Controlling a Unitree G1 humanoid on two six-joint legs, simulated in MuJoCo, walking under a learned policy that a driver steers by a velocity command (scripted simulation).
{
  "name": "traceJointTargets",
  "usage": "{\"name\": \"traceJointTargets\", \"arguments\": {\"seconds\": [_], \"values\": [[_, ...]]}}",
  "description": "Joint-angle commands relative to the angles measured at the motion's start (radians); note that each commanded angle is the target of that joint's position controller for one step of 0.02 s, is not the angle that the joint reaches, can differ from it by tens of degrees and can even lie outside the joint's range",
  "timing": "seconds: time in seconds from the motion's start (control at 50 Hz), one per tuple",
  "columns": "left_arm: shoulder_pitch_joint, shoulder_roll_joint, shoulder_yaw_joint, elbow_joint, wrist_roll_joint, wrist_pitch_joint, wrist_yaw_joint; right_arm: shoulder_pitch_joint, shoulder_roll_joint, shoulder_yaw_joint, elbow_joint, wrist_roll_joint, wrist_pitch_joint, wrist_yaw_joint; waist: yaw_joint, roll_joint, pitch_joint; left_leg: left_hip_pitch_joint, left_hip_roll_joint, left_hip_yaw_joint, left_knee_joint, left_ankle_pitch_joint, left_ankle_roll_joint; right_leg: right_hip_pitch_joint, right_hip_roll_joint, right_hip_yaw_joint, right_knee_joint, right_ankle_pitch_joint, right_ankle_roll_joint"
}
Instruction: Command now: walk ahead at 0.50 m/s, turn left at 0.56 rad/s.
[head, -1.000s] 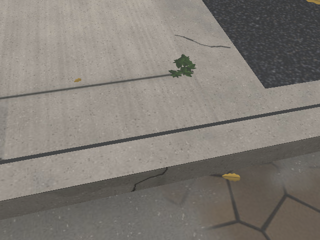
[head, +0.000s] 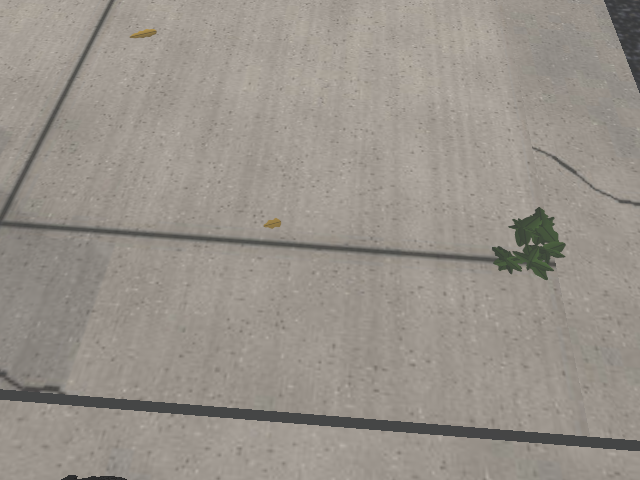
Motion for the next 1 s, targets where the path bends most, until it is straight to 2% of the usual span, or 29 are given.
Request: {"name": "traceJointTargets", "arguments": {"seconds": [0.02, 0.08, 0.14, 0.18, 0.22, 0.24, 0.26, 0.28, 0.3, 0.32, 0.38, 0.42, 0.46, 0.52, 0.56, 0.58, 0.6, 0.62, 0.66, 0.68, 0.7, 0.72, 0.74, 0.76, 0.78, 0.82, 0.84, 0.9, 1.0], "values": [[0.025, 0.043, 0.008, -0.058, 0.008, 0.010, 0.006, -0.079, -0.156, -0.041, -0.080, 0.012, -0.010, -0.021, 0.045, 0.063, -0.082, -0.097, 0.195, -0.148, -0.105, 0.383, 0.158, 0.114, 0.041, -0.070, -0.174, 0.142, 0.040], [0.018, 0.021, -0.004, -0.057, -0.016, 0.037, -0.007, -0.031, -0.114, -0.026, -0.081, -0.001, 0.028, -0.030, 0.013, 0.155, -0.152, 0.004, 0.224, -0.246, -0.025, 0.227, 0.138, 0.083, 0.078, -0.084, -0.085, 0.112, 0.047], [-0.129, 0.035, -0.004, -0.122, -0.020, 0.027, -0.021, 0.046, -0.107, -0.020, -0.088, 0.018, 0.043, -0.039, -0.037, 0.088, -0.081, 0.163, 0.259, -0.382, 0.008, 0.087, 0.145, -0.099, 0.088, -0.073, -0.146, -0.013, 0.023], [-0.203, 0.020, -0.005, -0.155, -0.014, 0.004, -0.025, 0.071, -0.114, -0.021, -0.073, 0.020, 0.065, -0.051, -0.041, 0.124, -0.068, 0.232, 0.234, -0.397, 0.066, 0.279, 0.099, -0.021, 0.126, -0.104, -0.365, -0.037, 0.010], [-0.100, 0.053, 0.025, -0.138, -0.005, -0.006, -0.022, -0.014, -0.136, -0.022, -0.095, 0.015, 0.085, -0.067, 0.050, 0.204, -0.166, 0.296, 0.171, -0.356, 0.210, 0.724, 0.025, 0.221, 0.172, -0.122, -0.649, 0.100, -0.023], [0.042, 0.102, 0.048, -0.095, -0.012, -0.008, -0.017, -0.087, -0.125, -0.017, -0.122, 0.018, 0.079, -0.067, 0.116, 0.183, -0.239, 0.243, 0.132, -0.311, 0.351, 0.774, -0.016, 0.450, 0.118, -0.075, -0.810, 0.317, -0.058], [0.230, 0.163, 0.068, -0.050, -0.008, -0.002, -0.007, -0.123, -0.080, -0.004, -0.149, -0.005, 0.061, -0.058, 0.175, 0.101, -0.328, -0.062, 0.103, -0.250, 0.612, 0.348, -0.065, 0.861, -0.083, 0.048, -0.719, 0.658, -0.119], [0.285, 0.207, 0.074, -0.019, -0.006, 0.017, -0.006, 0.066, 0.037, 0.024, -0.135, -0.029, 0.024, -0.041, 0.068, -0.227, -0.344, -0.464, -0.048, -0.198, 0.854, -0.504, -0.115, 1.129, -0.358, 0.343, -0.545, 1.271, -0.259], [0.287, 0.185, 0.085, -0.024, 0.001, 0.034, -0.006, 0.123, -0.076, 0.000, -0.111, 0.009, 0.011, -0.030, 0.082, -0.166, -0.322, -0.594, 0.020, -0.168, 1.074, -0.523, -0.172, 1.036, -0.464, 0.447, -0.558, 1.034, -0.371], [0.278, 0.118, 0.074, -0.023, 0.004, 0.046, -0.001, 0.023, -0.094, -0.008, -0.110, 0.033, 0.020, -0.028, 0.120, -0.090, -0.196, -0.696, 0.068, -0.102, 1.232, -0.478, -0.197, 0.957, -0.387, 0.350, -0.607, 0.758, -0.363], [0.262, 0.016, 0.034, 0.036, 0.001, 0.060, 0.012, -0.148, 0.030, 0.029, -0.173, 0.020, 0.036, -0.013, 0.093, -0.084, 0.039, -0.898, 0.086, -0.049, 1.530, -0.438, -0.178, 0.721, -0.244, 0.170, -0.751, 0.352, -0.283], [0.315, -0.032, 0.016, 0.110, -0.012, 0.058, 0.014, -0.182, 0.130, 0.073, -0.206, 0.023, 0.037, 0.001, 0.073, -0.129, 0.095, -1.004, 0.078, -0.013, 1.768, -0.475, -0.143, 0.617, -0.230, 0.116, -0.833, 0.248, -0.279], [0.284, -0.024, 0.013, 0.139, -0.019, 0.052, 0.019, -0.244, 0.145, 0.098, -0.262, 0.016, 0.031, 0.010, 0.034, -0.091, 0.126, -1.064, 0.096, -0.008, 1.754, -0.433, -0.127, 0.530, -0.195, 0.024, -0.875, 0.189, -0.239], [0.286, 0.006, 0.016, 0.195, -0.030, 0.061, 0.040, -0.363, 0.155, 0.133, -0.349, -0.002, 0.007, 0.024, 0.012, -0.042, 0.113, -1.036, 0.158, 0.088, 1.457, -0.335, -0.142, 0.437, -0.120, -0.090, -0.925, 0.239, -0.195], [0.321, 0.079, 0.026, 0.225, -0.054, 0.082, 0.058, -0.428, 0.170, 0.161, -0.419, -0.010, -0.002, 0.048, 0.003, -0.052, -0.008, -0.587, 0.225, 0.219, 1.019, -0.232, -0.126, 0.263, -0.128, -0.106, -1.119, 0.394, -0.232], [0.399, 0.087, 0.026, 0.253, -0.060, 0.071, 0.051, -0.454, 0.133, 0.136, -0.394, -0.008, -0.004, 0.043, 0.033, -0.048, -0.091, -0.290, 0.143, 0.345, 0.954, -0.220, -0.099, 0.248, -0.122, -0.097, -1.119, 0.702, -0.259], [0.400, 0.160, 0.028, 0.261, -0.052, 0.049, 0.035, -0.356, 0.095, 0.106, -0.373, -0.003, -0.010, 0.035, -0.036, -0.171, -0.198, -0.168, 0.095, 0.339, 0.977, -0.273, -0.054, 0.385, -0.174, -0.115, -1.001, 1.308, -0.264], [0.386, 0.222, 0.039, 0.261, -0.039, 0.045, 0.030, -0.210, 0.012, 0.069, -0.336, 0.011, -0.005, 0.029, -0.120, -0.244, -0.293, -0.131, 0.056, 0.307, 0.892, -0.311, -0.015, 0.576, -0.185, -0.133, -0.839, 1.783, -0.248], [0.322, 0.250, 0.060, 0.242, -0.042, 0.048, 0.032, 0.100, -0.117, 0.010, -0.244, 0.009, 0.016, 0.022, -0.270, -0.232, -0.447, 0.150, 0.103, -0.024, 0.570, -0.178, 0.066, 0.629, -0.176, -0.054, -0.374, 1.809, -0.191], [0.384, 0.092, 0.030, 0.217, -0.035, 0.022, 0.006, 0.221, -0.220, -0.018, -0.143, -0.025, 0.011, 0.021, -0.197, 0.307, -0.580, 0.439, 0.371, -0.630, 0.240, -0.158, 0.240, 0.270, 0.064, -0.007, 0.091, 0.721, -0.147], [0.414, 0.071, 0.039, 0.276, -0.020, -0.017, -0.043, 0.250, -0.131, 0.006, -0.114, -0.041, 0.013, 0.003, -0.178, 0.282, -0.672, 0.458, 0.485, -0.968, 0.014, -0.195, 0.271, 0.159, 0.195, 0.200, 0.500, 0.078, -0.142], [0.311, 0.036, 0.060, 0.226, -0.065, -0.016, -0.067, 0.151, -0.070, 0.022, -0.084, -0.020, 0.002, 0.008, -0.124, 0.138, -0.448, 0.267, 0.534, -0.879, -0.023, -0.257, 0.221, -0.012, 0.191, 0.225, 0.751, 0.003, -0.139], [0.159, -0.021, 0.034, 0.140, -0.068, -0.002, -0.053, 0.109, -0.034, 0.029, -0.036, 0.011, -0.013, 0.019, -0.092, 0.036, -0.197, 0.083, 0.504, -0.684, -0.007, -0.258, 0.159, -0.116, 0.139, 0.115, 0.811, -0.029, -0.160], [0.100, -0.071, 0.011, 0.082, -0.054, 0.004, -0.044, 0.057, 0.043, 0.043, 0.013, -0.001, -0.027, 0.027, -0.030, -0.014, -0.056, -0.076, 0.458, -0.474, 0.026, -0.168, 0.107, -0.164, 0.089, 0.096, 0.814, 0.025, -0.188], [0.140, -0.091, 0.001, 0.080, -0.059, 0.020, -0.037, 0.003, 0.139, 0.063, 0.047, -0.026, -0.034, 0.039, 0.040, 0.004, -0.023, -0.143, 0.400, -0.284, 0.037, -0.132, 0.066, -0.143, 0.050, 0.101, 0.777, 0.118, -0.189], [0.187, -0.115, -0.021, 0.058, -0.073, 0.039, -0.039, 0.012, 0.189, 0.062, 0.105, -0.029, -0.042, 0.038, 0.075, 0.058, -0.010, -0.116, 0.335, -0.113, -0.001, -0.033, 0.036, -0.144, 0.064, 0.129, 0.710, 0.152, -0.192], [0.210, -0.082, -0.018, 0.061, -0.083, 0.052, -0.030, -0.001, 0.148, 0.050, 0.117, -0.017, -0.051, 0.036, 0.095, 0.047, 0.017, -0.104, 0.324, -0.031, -0.067, 0.002, 0.042, -0.158, 0.063, 0.104, 0.555, 0.154, -0.175], [0.146, -0.025, -0.003, 0.036, -0.051, 0.074, -0.032, -0.001, 0.091, 0.037, 0.153, -0.023, -0.071, 0.016, 0.088, 0.094, 0.014, -0.064, 0.304, 0.122, -0.182, 0.178, 0.007, -0.126, 0.051, 0.041, 0.293, 0.242, -0.144], [-0.050, -0.040, -0.005, -0.042, -0.053, 0.072, -0.055, 0.094, -0.038, 0.008, 0.178, -0.027, -0.075, -0.031, -0.013, 0.084, -0.006, 0.111, 0.348, 0.190, -0.242, 0.195, 0.014, -0.109, 0.014, -0.076, -0.121, 0.342, -0.098]]}}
